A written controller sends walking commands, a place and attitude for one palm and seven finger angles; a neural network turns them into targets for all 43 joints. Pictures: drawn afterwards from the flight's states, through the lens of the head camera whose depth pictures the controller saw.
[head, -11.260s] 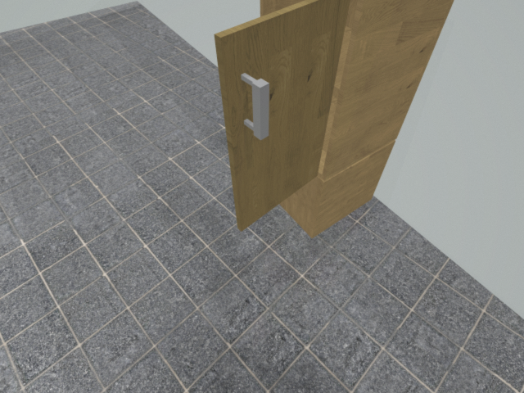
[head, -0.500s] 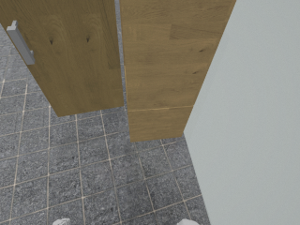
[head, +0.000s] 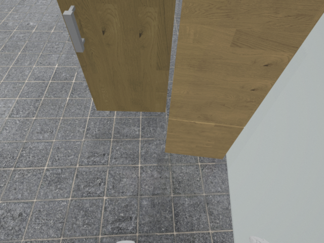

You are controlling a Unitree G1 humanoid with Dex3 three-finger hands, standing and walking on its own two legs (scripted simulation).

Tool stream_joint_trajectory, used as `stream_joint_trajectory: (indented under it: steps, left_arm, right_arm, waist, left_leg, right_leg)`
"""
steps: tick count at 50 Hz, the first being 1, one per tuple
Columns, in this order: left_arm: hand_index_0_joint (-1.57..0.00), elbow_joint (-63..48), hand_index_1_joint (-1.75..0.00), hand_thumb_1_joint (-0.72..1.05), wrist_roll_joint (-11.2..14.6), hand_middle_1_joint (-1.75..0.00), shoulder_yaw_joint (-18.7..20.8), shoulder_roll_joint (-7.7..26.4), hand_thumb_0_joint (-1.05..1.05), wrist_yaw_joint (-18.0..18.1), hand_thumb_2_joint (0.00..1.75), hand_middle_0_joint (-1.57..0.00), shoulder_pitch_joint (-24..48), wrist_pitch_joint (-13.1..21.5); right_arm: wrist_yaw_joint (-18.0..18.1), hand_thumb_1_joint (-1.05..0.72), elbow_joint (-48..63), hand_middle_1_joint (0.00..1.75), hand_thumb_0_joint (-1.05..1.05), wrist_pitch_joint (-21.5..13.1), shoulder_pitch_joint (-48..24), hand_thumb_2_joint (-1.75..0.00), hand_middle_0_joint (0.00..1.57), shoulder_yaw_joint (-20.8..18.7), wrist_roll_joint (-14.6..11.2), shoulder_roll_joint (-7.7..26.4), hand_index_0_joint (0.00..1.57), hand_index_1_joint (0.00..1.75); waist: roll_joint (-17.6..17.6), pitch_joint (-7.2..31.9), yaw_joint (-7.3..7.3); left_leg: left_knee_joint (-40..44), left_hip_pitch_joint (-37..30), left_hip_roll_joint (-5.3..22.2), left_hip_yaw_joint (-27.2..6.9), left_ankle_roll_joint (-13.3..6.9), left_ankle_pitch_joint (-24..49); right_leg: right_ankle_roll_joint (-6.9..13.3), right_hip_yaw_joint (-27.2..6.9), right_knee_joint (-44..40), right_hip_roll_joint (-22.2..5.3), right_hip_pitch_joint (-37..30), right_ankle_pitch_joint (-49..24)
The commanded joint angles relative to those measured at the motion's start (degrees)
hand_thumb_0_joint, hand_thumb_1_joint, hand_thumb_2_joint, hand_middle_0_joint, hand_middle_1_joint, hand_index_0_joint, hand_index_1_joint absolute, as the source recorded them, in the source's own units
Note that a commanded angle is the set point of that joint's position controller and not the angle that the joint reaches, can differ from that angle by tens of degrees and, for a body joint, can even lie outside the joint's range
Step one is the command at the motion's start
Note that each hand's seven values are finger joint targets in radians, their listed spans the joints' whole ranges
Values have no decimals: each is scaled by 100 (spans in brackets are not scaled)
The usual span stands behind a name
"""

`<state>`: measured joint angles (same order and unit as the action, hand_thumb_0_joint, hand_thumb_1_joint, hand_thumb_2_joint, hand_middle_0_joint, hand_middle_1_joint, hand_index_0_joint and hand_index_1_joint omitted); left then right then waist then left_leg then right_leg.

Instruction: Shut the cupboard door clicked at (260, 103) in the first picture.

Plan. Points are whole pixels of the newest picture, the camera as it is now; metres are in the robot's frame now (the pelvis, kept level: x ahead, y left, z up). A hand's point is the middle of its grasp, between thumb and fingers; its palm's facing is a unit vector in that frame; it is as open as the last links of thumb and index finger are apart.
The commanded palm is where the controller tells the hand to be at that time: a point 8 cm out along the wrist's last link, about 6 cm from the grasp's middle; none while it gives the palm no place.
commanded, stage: take the last steps up to it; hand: left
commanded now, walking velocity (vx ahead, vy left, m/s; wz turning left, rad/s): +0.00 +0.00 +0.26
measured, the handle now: (76, 29) +0.69 +0.33 +0.12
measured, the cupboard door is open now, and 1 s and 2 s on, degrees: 97 97 97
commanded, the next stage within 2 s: come to a stop and stand still in 0.74 s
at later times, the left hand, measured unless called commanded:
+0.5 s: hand out of the picture +0.02 +0.20 -0.15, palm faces +0.19 -0.97 -0.18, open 7.4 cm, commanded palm none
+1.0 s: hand (80, 191) +0.26 +0.26 -0.15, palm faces +0.14 -0.97 -0.21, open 7.3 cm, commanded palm none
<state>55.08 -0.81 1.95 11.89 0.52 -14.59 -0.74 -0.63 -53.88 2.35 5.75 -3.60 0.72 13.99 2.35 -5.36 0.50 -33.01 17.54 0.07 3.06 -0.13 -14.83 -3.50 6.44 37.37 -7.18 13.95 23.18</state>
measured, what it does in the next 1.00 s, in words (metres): walks ahead: right foot, then left foot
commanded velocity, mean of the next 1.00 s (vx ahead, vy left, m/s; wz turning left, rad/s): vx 0.14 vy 0.05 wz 0.06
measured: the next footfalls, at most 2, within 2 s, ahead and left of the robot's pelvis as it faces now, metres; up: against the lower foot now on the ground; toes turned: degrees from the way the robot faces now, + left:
right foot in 0.26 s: +0.05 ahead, -0.13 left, +0.00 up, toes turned +0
left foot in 0.56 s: +0.16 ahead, +0.18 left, +0.00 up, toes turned +13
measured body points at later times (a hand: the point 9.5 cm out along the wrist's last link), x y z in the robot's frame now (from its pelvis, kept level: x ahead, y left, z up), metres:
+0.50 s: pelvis +0.07 +0.02 +0.02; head +0.10 +0.03 +0.47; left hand +0.01 +0.25 -0.14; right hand +0.17 -0.21 -0.13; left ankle +0.09 +0.16 -0.69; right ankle +0.01 -0.13 -0.73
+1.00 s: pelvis +0.21 +0.08 +0.01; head +0.23 +0.07 +0.46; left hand +0.25 +0.31 -0.14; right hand +0.22 -0.15 -0.15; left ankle +0.17 +0.19 -0.70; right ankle +0.22 -0.02 -0.73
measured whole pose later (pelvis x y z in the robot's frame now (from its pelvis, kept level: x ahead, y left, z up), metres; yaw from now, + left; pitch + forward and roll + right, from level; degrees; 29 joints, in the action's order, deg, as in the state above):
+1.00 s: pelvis +0.21 +0.08 +0.01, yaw +7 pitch +0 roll +0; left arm 58.4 -0.9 1.9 8.4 1.4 -10.2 2.3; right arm 1.1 -63.5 1.3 15.8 -1.9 0.5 9.5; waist -1.1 -2.7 -0.6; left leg -41.1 17.2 1.5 3.7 1.6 -25.2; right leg 1.7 7.5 29.6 -2.2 14.4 15.4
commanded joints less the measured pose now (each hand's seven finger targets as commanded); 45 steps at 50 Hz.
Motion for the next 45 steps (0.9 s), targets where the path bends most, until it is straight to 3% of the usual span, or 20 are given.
stream_joint_trajectory:
  steps: [1,4,8,11,13,14,16,19,23,26,27,28,29,31,35,40,41,42,43,45]
  left_arm:
    - [-20,-531,-30,90,23,-30,191,585,0,89,90,-20,367,-73]
    - [-20,-343,-30,90,6,-30,190,515,0,9,90,-20,328,-70]
    - [-20,-314,-30,90,-27,-30,163,398,0,-114,90,-20,322,33]
    - [-20,-29,-30,90,-60,-30,238,503,0,-136,90,-20,-567,133]
    - [-20,3,-30,90,-101,-30,429,1423,0,-35,90,-20,-1129,224]
    - [-20,-92,-30,90,-40,-30,428,1435,0,-25,90,-20,-957,242]
    - [-20,-107,-30,90,-52,-30,302,924,0,9,90,-20,-405,386]
    - [-20,-24,-30,90,-61,-30,288,814,0,0,90,-20,-426,493]
    - [-20,348,-30,90,-83,-30,319,1022,0,-16,90,-20,-825,492]
    - [-20,430,-30,90,-30,-30,313,924,0,-46,90,-20,-648,429]
    - [-20,376,-30,90,-15,-30,260,678,0,-84,90,-20,-668,414]
    - [-20,130,-30,90,19,-30,171,309,0,-94,90,-20,-524,397]
    - [-20,-75,-30,90,-29,-30,135,225,0,-56,90,-20,-96,394]
    - [-20,-37,-30,90,-19,-30,133,151,0,-46,90,-20,237,334]
    - [-20,172,-30,90,-33,-30,85,-81,0,-130,90,-20,-29,224]
    - [-20,361,-30,90,-60,-30,155,65,0,-108,90,-20,-652,206]
    - [-20,400,-30,90,-82,-30,209,298,0,-70,90,-20,-855,227]
    - [-20,409,-30,90,-89,-30,273,707,0,-21,90,-20,-989,263]
    - [-20,340,-30,90,-35,-30,321,1042,0,2,90,-20,-1040,231]
    - [-20,224,-30,90,-6,-30,197,669,0,97,90,-20,-304,336]
  right_arm:
    - [184,-90,176,30,0,-146,748,-90,20,-217,76,1203,20,30]
    - [247,-90,218,30,0,-202,472,-90,20,-77,103,848,20,30]
    - [195,-90,153,30,0,-245,521,-90,20,-101,114,876,20,30]
    - [138,-90,209,30,0,-214,151,-90,20,-98,41,728,20,30]
    - [8,-90,593,30,0,-231,-263,-90,20,-13,30,345,20,30]
    - [-50,-90,685,30,0,-215,-451,-90,20,-70,87,517,20,30]
    - [-99,-90,505,30,0,-191,-317,-90,20,-118,86,484,20,30]
    - [-196,-90,332,30,0,-201,-114,-90,20,-74,50,151,20,30]
    - [-238,-90,300,30,0,-336,-140,-90,20,26,18,-133,20,30]
    - [-139,-90,-45,30,0,-452,845,-90,20,14,64,97,20,30]
    - [-61,-90,-220,30,0,-490,1543,-90,20,-109,95,551,20,30]
    - [62,-90,-343,30,0,-502,2300,-90,20,-245,125,1115,20,30]
    - [127,-90,-422,30,0,-461,2503,-90,20,-231,126,1195,20,30]
    - [195,-90,-328,30,0,-493,1741,-90,20,-106,92,727,20,30]
    - [217,-90,-393,30,0,-579,1311,-90,20,47,120,385,20,30]
    - [161,-90,-467,30,0,-449,924,-90,20,39,62,329,20,30]
    - [135,-90,-440,30,0,-433,862,-90,20,74,34,174,20,30]
    - [87,-90,-346,30,0,-400,889,-90,20,132,2,-99,20,30]
    - [67,-90,-243,30,0,-349,932,-90,20,105,31,-31,20,30]
    - [137,-90,-428,30,0,-309,888,-90,20,96,14,-25,20,30]
  waist:
    - [-1560,1032,-391]
    - [-1347,854,-203]
    - [-1125,711,-172]
    - [-541,483,300]
    - [1593,-10,694]
    - [861,-213,559]
    - [1050,-489,182]
    - [743,29,128]
    - [629,359,294]
    - [379,615,-164]
    - [-701,1079,-439]
    - [-1865,1453,-716]
    - [-1441,1189,-792]
    - [-1519,517,-472]
    - [-938,398,-101]
    - [-369,269,326]
    - [124,107,466]
    - [1043,-159,526]
    - [1241,37,481]
    - [1064,-33,134]
  left_leg:
    - [1183,-1181,1953,-2152,-1251,2971]
    - [1154,-1060,1527,-1570,-1012,2422]
    - [1420,-676,1311,-1628,-959,372]
    - [776,714,670,-1183,-528,-1327]
    - [-1981,2470,-230,-210,37,-1919]
    - [-2731,2452,72,-586,23,-1461]
    - [-3081,2413,403,-718,102,-584]
    - [-2034,1688,398,-213,231,-259]
    - [-338,867,126,270,189,-287]
    - [840,-1045,-134,550,65,273]
    - [846,-2239,616,-375,-253,392]
    - [1361,-2931,1998,-2159,-900,625]
    - [1566,-2552,2352,-2483,-1287,636]
    - [1788,-1327,2112,-2002,-1248,269]
    - [1909,-568,1631,-813,-925,1034]
    - [1418,572,1112,-340,-590,-860]
    - [796,1058,667,-69,-348,-1381]
    - [-254,1700,-3,415,-39,-1571]
    - [-1241,1409,35,375,41,-1921]
    - [-1739,1050,350,-271,98,-1381]
  right_leg:
    - [3,-562,2326,156,1333,1221]
    - [70,-543,2100,222,1253,782]
    - [197,-237,771,429,624,646]
    - [269,-217,-1137,474,-1162,-167]
    - [1327,-3540,-3157,-2004,-1522,1713]
    - [1543,-3605,-3300,-2083,-902,2023]
    - [1249,-2645,-3089,-1554,-540,894]
    - [1017,-1163,-2801,-1174,-824,-1014]
    - [935,-642,-2209,-1136,-1156,-2164]
    - [588,-171,-1099,-708,-245,-2112]
    - [348,188,203,-284,661,-1512]
    - [148,432,1729,347,1808,877]
    - [320,-74,2743,356,2182,1232]
    - [394,-531,3249,-55,2370,612]
    - [372,-269,1508,-10,1183,99]
    - [376,13,-419,379,-836,-679]
    - [478,-557,-1126,82,-1210,-184]
    - [956,-2070,-2150,-948,-1282,467]
    - [1463,-2909,-2866,-1728,-882,724]
    - [1557,-2400,-2665,-1474,-301,-1223]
